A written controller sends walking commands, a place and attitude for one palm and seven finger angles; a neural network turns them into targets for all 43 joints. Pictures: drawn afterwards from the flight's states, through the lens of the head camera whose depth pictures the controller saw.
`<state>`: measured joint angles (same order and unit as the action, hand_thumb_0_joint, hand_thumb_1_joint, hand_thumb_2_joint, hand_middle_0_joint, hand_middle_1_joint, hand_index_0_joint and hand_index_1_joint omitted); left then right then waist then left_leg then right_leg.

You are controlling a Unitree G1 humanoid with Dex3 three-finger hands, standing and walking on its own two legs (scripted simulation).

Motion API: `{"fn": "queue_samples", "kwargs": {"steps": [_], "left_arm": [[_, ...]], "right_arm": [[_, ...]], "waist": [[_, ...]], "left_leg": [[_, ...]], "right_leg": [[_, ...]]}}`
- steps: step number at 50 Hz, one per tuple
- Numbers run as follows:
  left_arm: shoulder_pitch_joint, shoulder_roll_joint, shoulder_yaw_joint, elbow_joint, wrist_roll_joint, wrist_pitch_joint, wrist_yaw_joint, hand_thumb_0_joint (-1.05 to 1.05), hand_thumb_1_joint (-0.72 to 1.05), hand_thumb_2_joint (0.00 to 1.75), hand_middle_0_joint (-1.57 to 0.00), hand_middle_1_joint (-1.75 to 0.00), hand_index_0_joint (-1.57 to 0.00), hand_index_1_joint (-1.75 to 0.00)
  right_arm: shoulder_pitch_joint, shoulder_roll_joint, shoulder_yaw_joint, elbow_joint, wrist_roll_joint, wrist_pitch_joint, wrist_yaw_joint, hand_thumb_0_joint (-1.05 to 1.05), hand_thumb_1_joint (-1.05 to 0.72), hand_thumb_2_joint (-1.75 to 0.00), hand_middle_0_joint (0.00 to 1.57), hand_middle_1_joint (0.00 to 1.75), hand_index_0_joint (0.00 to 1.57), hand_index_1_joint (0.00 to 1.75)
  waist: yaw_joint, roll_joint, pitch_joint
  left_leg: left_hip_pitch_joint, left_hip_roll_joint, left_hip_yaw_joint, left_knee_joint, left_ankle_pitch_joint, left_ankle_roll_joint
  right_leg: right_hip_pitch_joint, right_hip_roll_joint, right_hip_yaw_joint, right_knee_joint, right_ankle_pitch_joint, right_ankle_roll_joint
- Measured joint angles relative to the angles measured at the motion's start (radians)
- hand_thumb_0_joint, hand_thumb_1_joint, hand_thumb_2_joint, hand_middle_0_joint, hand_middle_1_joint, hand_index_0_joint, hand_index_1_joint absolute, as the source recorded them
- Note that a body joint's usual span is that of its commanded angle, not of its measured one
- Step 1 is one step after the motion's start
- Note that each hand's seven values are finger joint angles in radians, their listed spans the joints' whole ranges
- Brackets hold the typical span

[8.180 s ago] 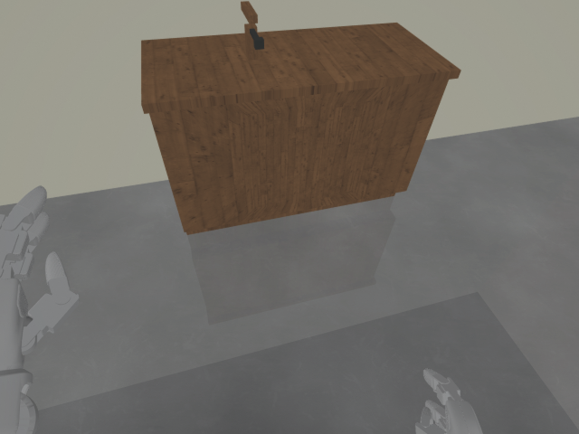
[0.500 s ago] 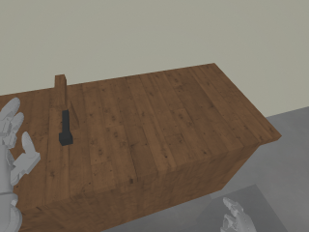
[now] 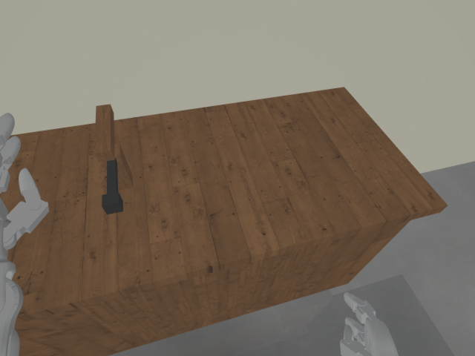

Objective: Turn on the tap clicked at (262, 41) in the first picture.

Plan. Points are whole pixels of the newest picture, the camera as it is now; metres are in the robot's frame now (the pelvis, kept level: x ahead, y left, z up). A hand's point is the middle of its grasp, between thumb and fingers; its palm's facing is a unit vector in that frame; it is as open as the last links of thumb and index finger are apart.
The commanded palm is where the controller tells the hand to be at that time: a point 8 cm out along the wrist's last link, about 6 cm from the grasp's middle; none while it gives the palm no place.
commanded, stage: come to a stop and stand still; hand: left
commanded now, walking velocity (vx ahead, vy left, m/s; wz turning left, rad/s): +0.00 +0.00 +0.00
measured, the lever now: (112, 203) +0.33 +0.28 +0.04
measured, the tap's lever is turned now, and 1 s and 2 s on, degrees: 0 0 0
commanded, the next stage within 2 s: look again from close up in 0.64 s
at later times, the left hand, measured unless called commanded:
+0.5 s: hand (54, 203) +0.25 +0.28 +0.16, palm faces +0.37 -0.87 -0.33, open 7.4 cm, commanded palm +0.18 +0.32 +0.18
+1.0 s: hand (51, 209) +0.24 +0.28 +0.16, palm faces +0.39 -0.86 -0.33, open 7.4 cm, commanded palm +0.18 +0.31 +0.18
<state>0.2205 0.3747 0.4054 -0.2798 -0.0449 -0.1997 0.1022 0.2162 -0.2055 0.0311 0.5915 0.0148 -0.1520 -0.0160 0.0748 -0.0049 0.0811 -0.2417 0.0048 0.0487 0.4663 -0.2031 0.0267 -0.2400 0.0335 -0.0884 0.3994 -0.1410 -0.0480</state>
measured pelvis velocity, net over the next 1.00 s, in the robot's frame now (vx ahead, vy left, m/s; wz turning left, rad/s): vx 0.02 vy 0.03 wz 0.02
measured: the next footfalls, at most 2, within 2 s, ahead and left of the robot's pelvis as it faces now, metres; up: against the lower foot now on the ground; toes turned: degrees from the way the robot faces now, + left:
none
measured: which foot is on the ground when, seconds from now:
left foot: down 0.00-1.00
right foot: down 0.00-1.00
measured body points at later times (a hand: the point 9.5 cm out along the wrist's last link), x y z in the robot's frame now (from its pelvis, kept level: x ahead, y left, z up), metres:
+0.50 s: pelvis +0.03 +0.03 +0.00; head +0.05 +0.07 +0.45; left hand +0.22 +0.32 +0.18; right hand +0.22 -0.18 -0.06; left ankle +0.03 +0.10 -0.74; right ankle +0.05 -0.09 -0.74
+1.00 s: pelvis +0.02 +0.03 +0.00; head +0.05 +0.06 +0.45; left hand +0.21 +0.32 +0.17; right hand +0.20 -0.19 -0.07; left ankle +0.03 +0.10 -0.74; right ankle +0.05 -0.09 -0.74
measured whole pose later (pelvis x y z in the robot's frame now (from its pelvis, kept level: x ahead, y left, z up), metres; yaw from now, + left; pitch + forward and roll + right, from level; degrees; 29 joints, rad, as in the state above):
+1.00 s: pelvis +0.02 +0.03 +0.00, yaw +1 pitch -1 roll -1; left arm 0.41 0.35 0.34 -0.46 -0.05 -0.21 0.11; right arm 0.22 -0.19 0.03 0.58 0.01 -0.11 -0.03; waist 0.02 -0.03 0.06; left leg -0.21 -0.03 0.05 0.45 -0.22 0.07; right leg -0.20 0.00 -0.09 0.38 -0.16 -0.01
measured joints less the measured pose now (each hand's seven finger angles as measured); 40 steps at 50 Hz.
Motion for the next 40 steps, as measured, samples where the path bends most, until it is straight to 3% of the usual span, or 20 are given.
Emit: {"fn": "queue_samples", "kwargs": {"steps": [4,6,9,12,15,22,26,32,40], "left_arm": [[0.111,-0.06,-0.079,-0.132,0.001,-0.034,-0.004,0.02,0.89,0.9,-0.21,-0.3,-0.2,-0.31],[0.171,-0.045,-0.102,-0.179,0.004,-0.051,-0.019,0.02,0.89,0.9,-0.21,-0.3,-0.2,-0.31],[0.22,0.012,-0.076,-0.192,0.001,-0.067,-0.03,0.02,0.89,0.9,-0.21,-0.3,-0.21,-0.31],[0.213,0.049,-0.022,-0.161,-0.006,-0.066,-0.026,0.01,0.88,0.9,-0.22,-0.3,-0.21,-0.31],[0.184,0.042,0.008,-0.14,-0.011,-0.06,-0.016,0.02,0.88,0.9,-0.22,-0.3,-0.21,-0.31],[0.176,-0.029,-0.054,-0.198,0.001,-0.048,-0.009,0.02,0.89,0.9,-0.21,-0.3,-0.2,-0.31],[0.182,-0.015,-0.068,-0.212,0.005,-0.047,-0.015,0.02,0.89,0.9,-0.21,-0.3,-0.2,-0.31],[0.186,0.016,-0.033,-0.209,-0.004,-0.04,-0.012,0.02,0.89,0.9,-0.21,-0.3,-0.21,-0.31],[0.197,-0.019,-0.053,-0.195,-0.006,-0.031,-0.006,0.02,0.89,0.9,-0.21,-0.3,-0.2,-0.31]], "right_arm": [[0.002,-0.004,-0.002,0.0,-0.003,-0.016,0.014,0.02,-0.91,-0.9,0.2,0.3,0.2,0.3],[0.01,0.005,-0.001,-0.001,-0.005,-0.014,0.012,0.02,-0.91,-0.9,0.2,0.3,0.2,0.3],[0.025,0.021,0.003,0.0,-0.003,-0.005,0.001,0.02,-0.91,-0.9,0.2,0.3,0.2,0.3],[0.039,0.024,0.004,-0.002,0.0,-0.005,-0.007,0.02,-0.91,-0.9,0.2,0.3,0.2,0.3],[0.039,0.016,0.003,0.002,-0.001,-0.013,-0.007,0.02,-0.91,-0.9,0.2,0.3,0.2,0.3],[-0.008,0.008,-0.002,0.008,-0.006,-0.021,0.006,0.02,-0.91,-0.9,0.2,0.3,0.2,0.3],[-0.038,0.021,0.001,-0.015,-0.009,-0.008,0.004,0.02,-0.91,-0.9,0.2,0.3,0.2,0.3],[-0.05,0.033,0.007,-0.045,-0.008,0.01,0.0,0.01,-0.91,-0.9,0.2,0.3,0.2,0.3],[-0.025,0.023,0.009,-0.032,-0.007,0.034,-0.004,0.01,-0.9,-0.9,0.21,0.3,0.2,0.3]], "waist": [[-0.037,0.007,0.002],[-0.055,-0.002,-0.009],[-0.071,-0.024,-0.023],[-0.068,-0.04,-0.027],[-0.057,-0.043,-0.02],[-0.039,-0.045,-0.01],[-0.046,-0.049,-0.015],[-0.048,-0.045,-0.021],[-0.036,-0.028,-0.026]], "left_leg": [[0.005,-0.011,0.015,-0.002,-0.005,0.015],[0.005,-0.015,0.016,-0.002,-0.01,0.018],[0.008,-0.021,0.013,-0.007,-0.015,0.021],[0.012,-0.027,0.009,-0.012,-0.018,0.025],[0.017,-0.035,0.003,-0.014,-0.021,0.03],[0.03,-0.043,0.004,-0.008,-0.036,0.04],[0.032,-0.045,0.006,-0.006,-0.04,0.042],[0.032,-0.046,0.005,-0.01,-0.037,0.042],[0.034,-0.048,0.003,-0.025,-0.025,0.043]], "right_leg": [[-0.003,-0.011,0.015,0.01,-0.006,0.013],[-0.004,-0.015,0.017,0.012,-0.012,0.016],[-0.002,-0.02,0.015,0.013,-0.02,0.02],[0.001,-0.026,0.011,0.014,-0.028,0.024],[0.007,-0.033,0.006,0.015,-0.035,0.03],[0.025,-0.041,0.008,0.011,-0.043,0.044],[0.028,-0.043,0.01,0.013,-0.046,0.047],[0.031,-0.044,0.009,0.003,-0.04,0.049],[0.034,-0.045,0.007,-0.013,-0.028,0.049]]}}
